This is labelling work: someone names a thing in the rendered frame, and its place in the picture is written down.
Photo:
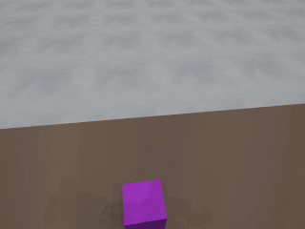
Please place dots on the carton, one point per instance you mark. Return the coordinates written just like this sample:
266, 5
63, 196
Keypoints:
144, 205

